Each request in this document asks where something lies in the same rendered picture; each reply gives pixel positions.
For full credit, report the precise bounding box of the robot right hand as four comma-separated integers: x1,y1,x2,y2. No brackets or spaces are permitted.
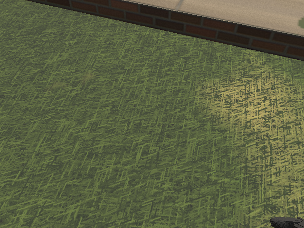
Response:
270,217,304,228

